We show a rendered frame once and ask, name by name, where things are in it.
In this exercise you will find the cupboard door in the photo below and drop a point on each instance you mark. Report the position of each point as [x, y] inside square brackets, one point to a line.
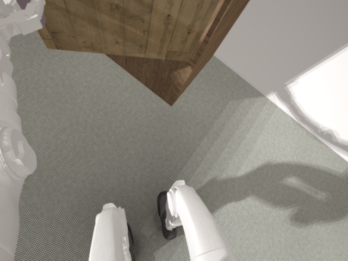
[160, 29]

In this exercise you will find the left robot hand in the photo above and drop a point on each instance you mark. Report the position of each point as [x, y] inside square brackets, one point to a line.
[19, 21]

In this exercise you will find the right robot thigh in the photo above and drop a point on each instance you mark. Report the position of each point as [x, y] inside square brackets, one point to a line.
[204, 238]

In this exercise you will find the robot left forearm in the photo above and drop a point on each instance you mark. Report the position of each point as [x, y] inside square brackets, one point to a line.
[8, 93]

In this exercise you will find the left robot upper arm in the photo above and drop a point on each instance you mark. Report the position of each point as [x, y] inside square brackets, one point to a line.
[17, 161]

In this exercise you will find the handle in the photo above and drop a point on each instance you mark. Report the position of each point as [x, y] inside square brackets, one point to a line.
[23, 4]

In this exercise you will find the right robot foot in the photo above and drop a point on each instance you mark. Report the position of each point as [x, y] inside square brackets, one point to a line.
[169, 234]

